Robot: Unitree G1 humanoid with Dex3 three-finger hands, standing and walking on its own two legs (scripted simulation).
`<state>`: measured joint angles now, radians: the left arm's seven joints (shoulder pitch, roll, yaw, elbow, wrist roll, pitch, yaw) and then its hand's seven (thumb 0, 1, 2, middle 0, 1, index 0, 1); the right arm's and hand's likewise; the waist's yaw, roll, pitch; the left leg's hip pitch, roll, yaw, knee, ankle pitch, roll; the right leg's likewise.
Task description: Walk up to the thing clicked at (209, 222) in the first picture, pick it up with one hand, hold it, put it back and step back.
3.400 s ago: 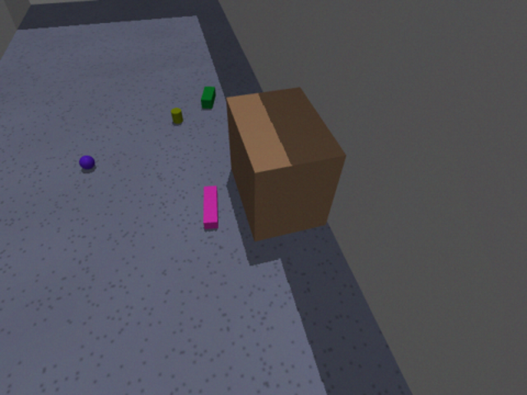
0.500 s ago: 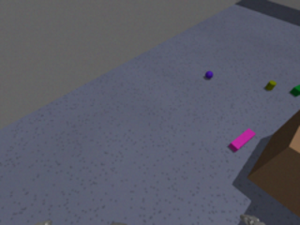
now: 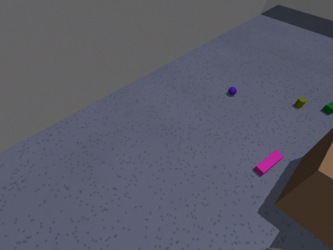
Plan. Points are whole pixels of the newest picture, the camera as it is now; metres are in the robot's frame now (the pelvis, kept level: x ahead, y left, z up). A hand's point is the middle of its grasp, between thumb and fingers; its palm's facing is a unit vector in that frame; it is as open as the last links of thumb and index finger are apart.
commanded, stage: stand
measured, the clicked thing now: (268, 162) +0.77 -0.74 -0.75
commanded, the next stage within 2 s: none
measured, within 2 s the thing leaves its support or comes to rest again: neither
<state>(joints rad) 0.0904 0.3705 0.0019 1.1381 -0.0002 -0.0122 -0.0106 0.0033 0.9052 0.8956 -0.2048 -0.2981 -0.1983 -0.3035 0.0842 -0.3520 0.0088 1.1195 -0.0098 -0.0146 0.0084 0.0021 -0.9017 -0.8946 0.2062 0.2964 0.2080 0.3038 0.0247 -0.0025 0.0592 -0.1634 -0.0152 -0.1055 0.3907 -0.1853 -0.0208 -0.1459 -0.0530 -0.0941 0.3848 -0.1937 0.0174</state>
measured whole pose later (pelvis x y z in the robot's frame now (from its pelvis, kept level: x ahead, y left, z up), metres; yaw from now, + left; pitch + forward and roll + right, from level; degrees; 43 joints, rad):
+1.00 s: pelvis +0.01 -0.02 +0.00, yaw -2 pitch -1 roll +0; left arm 0.09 0.35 0.00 1.15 0.00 -0.01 -0.01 0.00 0.90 0.90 -0.21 -0.30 -0.20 -0.30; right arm 0.11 -0.36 0.02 1.14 -0.01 -0.01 0.00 0.00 -0.90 -0.89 0.21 0.30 0.21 0.30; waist 0.01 0.01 0.05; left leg -0.12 0.03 -0.09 0.33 -0.18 -0.05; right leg -0.13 -0.01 -0.08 0.34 -0.19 -0.01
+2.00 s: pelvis +0.02 -0.01 +0.00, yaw -2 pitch -2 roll +0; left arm 0.10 0.35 0.00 1.14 0.00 -0.01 -0.01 0.00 0.91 0.90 -0.21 -0.30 -0.20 -0.30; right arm 0.11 -0.36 0.02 1.13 -0.01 -0.01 0.00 0.00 -0.90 -0.89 0.21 0.30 0.21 0.30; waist 0.01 0.01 0.04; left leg -0.10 0.02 -0.07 0.31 -0.18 -0.04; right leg -0.11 -0.02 -0.06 0.33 -0.19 0.00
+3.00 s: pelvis -0.01 +0.04 -0.01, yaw -26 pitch -2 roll -1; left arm 0.23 0.44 0.08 0.85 0.02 0.05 -0.05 0.00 0.91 0.90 -0.20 -0.30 -0.20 -0.30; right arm 0.25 -0.40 -0.08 0.82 -0.04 -0.01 0.02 0.00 -0.90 -0.89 0.21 0.30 0.21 0.30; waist -0.02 -0.01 0.14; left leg -0.21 0.09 0.11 0.54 -0.30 -0.01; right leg -0.36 -0.02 0.03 0.80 -0.43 0.01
